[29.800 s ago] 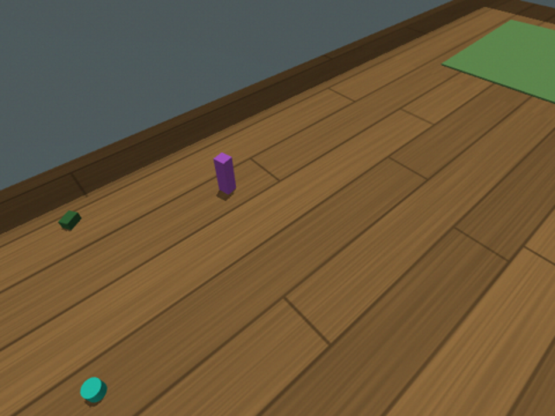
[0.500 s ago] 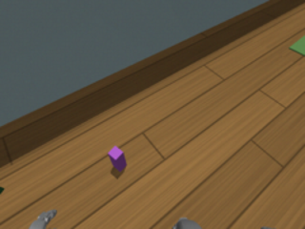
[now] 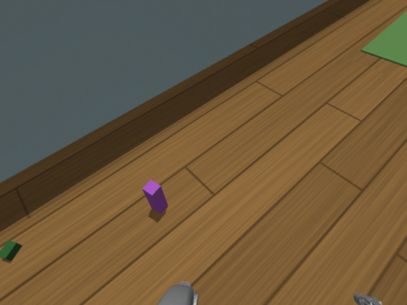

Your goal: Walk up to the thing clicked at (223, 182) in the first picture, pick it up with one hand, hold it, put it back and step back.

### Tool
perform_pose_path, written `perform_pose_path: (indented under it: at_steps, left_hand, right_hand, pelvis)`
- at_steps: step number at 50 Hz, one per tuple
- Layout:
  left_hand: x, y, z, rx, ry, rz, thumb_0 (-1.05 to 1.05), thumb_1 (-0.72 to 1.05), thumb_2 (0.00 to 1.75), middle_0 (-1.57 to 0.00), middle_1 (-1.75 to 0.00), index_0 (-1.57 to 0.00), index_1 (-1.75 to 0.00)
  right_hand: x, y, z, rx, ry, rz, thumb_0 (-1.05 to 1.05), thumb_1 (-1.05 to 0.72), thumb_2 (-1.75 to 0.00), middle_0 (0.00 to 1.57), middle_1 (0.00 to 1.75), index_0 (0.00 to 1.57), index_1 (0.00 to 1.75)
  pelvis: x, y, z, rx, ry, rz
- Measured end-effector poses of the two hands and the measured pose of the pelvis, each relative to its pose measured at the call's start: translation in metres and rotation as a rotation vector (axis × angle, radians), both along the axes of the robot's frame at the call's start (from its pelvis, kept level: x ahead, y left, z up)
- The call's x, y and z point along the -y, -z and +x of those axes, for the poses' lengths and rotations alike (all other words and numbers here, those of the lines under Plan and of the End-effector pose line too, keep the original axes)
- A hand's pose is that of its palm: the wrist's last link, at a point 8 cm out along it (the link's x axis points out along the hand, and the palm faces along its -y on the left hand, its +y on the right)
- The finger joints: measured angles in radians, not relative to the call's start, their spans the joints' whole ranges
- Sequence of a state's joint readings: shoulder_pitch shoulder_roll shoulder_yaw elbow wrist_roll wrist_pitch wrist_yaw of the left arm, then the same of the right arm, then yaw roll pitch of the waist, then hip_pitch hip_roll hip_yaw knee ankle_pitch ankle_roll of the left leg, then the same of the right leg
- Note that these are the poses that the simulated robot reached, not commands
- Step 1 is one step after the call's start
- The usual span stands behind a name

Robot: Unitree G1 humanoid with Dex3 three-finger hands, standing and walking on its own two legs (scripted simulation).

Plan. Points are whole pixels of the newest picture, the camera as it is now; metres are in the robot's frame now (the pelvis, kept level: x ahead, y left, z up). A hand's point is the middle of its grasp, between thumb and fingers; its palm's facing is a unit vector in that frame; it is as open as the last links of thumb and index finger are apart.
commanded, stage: step back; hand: left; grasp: from the side
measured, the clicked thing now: (155, 197) +0.70 +0.30 -0.65
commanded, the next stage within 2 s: stand in 1.76 s
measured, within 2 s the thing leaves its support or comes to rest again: neither
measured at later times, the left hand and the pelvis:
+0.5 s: hand out of the picture -0.08 +0.24 -0.15, palm faces +0.02 -0.92 -0.39, open 7.4 cm; pelvis -0.17 -0.03 -0.01, yaw +1 degrees
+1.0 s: hand out of the picture -0.28 +0.24 -0.13, palm faces +0.13 -0.90 -0.41, open 7.4 cm; pelvis -0.31 -0.05 +0.00, yaw +8 degrees
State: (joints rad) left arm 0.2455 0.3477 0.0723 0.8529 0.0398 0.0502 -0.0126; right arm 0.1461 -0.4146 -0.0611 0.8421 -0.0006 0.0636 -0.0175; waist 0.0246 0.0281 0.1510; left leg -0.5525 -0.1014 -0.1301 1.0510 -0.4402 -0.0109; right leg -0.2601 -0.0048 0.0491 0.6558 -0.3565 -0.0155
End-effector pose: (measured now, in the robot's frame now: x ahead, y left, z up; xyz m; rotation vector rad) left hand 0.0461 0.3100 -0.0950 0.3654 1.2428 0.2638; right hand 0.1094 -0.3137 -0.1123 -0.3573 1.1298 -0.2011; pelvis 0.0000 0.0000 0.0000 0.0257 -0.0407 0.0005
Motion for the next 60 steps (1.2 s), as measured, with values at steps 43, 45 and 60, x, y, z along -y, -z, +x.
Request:
perform_pose_path:
  at_steps: [43, 45, 60]
  left_hand:
    - [0.041, -0.011, -0.300, 0.099, -0.086, 0.059, 0.00, 0.90, 0.90, -0.20, -0.30, -0.21, -0.30]
    - [0.035, -0.006, -0.312, 0.102, -0.100, 0.053, 0.00, 0.90, 0.90, -0.20, -0.30, -0.21, -0.30]
    - [0.065, 0.006, -0.361, 0.034, -0.126, -0.022, 0.00, 0.91, 0.90, -0.20, -0.30, -0.20, -0.30]
  right_hand:
    - [0.050, 0.016, -0.304, -0.151, -0.106, 0.007, 0.01, -0.91, -0.90, 0.21, 0.30, 0.21, 0.30]
    - [0.046, 0.016, -0.316, -0.155, -0.107, 0.009, 0.01, -0.91, -0.90, 0.21, 0.30, 0.21, 0.30]
    - [0.046, 0.005, -0.315, -0.049, -0.099, 0.045, 0.01, -0.91, -0.90, 0.21, 0.30, 0.21, 0.30]
  pelvis:
    - [0.058, 0.003, -0.285, 0.000, -0.123, 0.000]
    - [0.055, 0.005, -0.294, 0.008, -0.139, 0.008]
    - [0.069, -0.002, -0.309, 0.019, -0.111, -0.025]
